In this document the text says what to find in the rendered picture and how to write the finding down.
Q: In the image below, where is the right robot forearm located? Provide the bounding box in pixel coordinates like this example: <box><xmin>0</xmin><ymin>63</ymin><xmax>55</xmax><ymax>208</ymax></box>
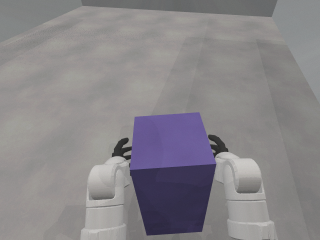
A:
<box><xmin>214</xmin><ymin>152</ymin><xmax>278</xmax><ymax>240</ymax></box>

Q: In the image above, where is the left robot forearm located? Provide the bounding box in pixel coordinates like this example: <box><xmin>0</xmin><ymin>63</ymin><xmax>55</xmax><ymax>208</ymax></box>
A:
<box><xmin>80</xmin><ymin>156</ymin><xmax>131</xmax><ymax>240</ymax></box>

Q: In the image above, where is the left robot hand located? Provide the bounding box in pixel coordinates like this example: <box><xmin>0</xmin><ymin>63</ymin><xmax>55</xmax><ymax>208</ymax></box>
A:
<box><xmin>112</xmin><ymin>137</ymin><xmax>132</xmax><ymax>176</ymax></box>

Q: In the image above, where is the carton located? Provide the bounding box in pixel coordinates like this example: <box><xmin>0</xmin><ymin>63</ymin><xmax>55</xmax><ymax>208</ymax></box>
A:
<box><xmin>130</xmin><ymin>112</ymin><xmax>217</xmax><ymax>236</ymax></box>

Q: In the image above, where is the right robot hand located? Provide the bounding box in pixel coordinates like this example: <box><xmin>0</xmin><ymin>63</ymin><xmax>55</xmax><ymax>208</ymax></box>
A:
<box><xmin>208</xmin><ymin>134</ymin><xmax>229</xmax><ymax>158</ymax></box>

